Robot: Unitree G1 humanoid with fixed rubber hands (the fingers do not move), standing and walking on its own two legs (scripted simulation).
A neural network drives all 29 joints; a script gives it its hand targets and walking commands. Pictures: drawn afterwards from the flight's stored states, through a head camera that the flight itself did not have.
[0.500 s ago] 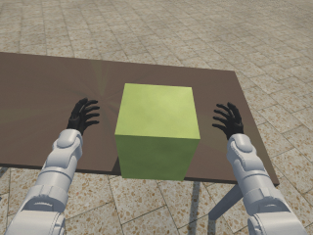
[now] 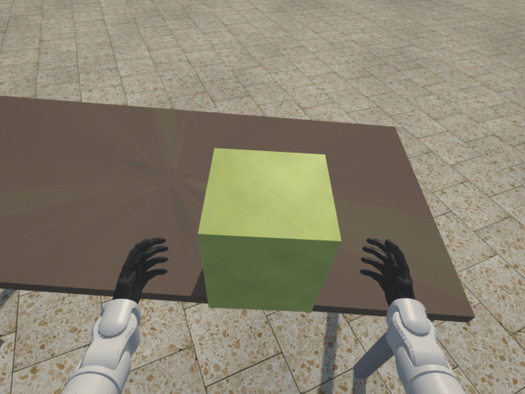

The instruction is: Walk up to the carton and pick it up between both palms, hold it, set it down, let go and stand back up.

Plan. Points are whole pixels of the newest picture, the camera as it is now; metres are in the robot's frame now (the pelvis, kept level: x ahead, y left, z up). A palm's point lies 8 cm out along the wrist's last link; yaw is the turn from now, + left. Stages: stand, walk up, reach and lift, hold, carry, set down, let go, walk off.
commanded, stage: set down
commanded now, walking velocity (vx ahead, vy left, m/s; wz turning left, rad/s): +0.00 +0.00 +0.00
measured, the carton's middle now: (264, 233) +0.42 -0.01 -0.02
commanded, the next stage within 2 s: let go in 1.68 s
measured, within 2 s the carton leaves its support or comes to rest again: neither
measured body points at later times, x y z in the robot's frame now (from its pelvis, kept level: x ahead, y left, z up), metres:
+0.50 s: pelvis +0.01 +0.00 -0.01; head +0.03 +0.01 +0.44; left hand +0.24 +0.21 -0.06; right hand +0.24 -0.23 -0.04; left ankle +0.00 +0.13 -0.75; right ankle -0.01 -0.13 -0.75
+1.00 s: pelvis +0.03 -0.01 -0.01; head +0.02 +0.01 +0.44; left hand +0.21 +0.22 -0.07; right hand +0.21 -0.22 -0.06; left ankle +0.00 +0.13 -0.75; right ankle -0.01 -0.13 -0.75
